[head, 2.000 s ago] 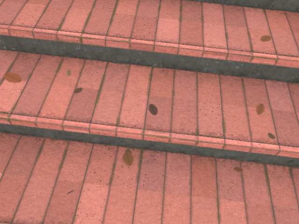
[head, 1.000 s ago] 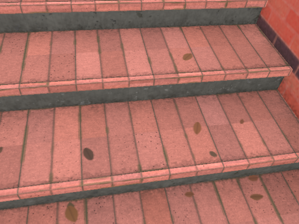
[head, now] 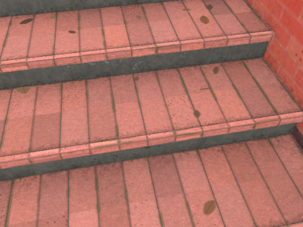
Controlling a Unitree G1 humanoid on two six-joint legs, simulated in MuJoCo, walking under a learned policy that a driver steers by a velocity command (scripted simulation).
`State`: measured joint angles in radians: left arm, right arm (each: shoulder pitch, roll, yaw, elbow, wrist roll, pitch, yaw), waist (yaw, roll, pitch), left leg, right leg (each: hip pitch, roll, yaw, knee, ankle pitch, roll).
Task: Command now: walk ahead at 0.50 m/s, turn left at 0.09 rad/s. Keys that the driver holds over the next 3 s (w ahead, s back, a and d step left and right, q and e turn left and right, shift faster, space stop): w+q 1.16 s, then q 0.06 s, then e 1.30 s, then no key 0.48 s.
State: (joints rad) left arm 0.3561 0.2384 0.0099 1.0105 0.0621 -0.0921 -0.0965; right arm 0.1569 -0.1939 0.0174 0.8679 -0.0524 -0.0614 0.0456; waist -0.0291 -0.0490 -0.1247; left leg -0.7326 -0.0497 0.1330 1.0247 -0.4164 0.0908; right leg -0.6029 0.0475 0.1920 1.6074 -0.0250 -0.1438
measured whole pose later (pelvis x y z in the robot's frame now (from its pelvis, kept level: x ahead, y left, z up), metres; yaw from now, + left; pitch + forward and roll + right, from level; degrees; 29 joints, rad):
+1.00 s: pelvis +0.57 +0.00 +0.21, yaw +30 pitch +5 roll -1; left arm 0.55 0.05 -0.06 1.18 0.15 -0.10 -0.04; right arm -0.04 -0.12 0.02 0.88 -0.01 -0.03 0.09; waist 0.08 0.02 -0.15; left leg -1.22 0.11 -0.02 1.69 -0.14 0.25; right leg 0.13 -0.04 -0.45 0.23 -0.41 0.04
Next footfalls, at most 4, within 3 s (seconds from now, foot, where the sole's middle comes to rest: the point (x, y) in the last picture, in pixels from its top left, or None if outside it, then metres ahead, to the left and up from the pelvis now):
0.40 right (199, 217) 0.48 -0.16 -0.55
1.02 left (100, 159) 0.65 0.20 -0.41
1.40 right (104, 102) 0.94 0.21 -0.40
2.10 left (44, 122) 0.83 0.44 -0.40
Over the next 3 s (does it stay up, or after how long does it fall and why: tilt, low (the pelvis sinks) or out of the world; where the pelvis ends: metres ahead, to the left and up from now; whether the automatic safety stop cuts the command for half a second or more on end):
stays up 0.82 0.27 0.36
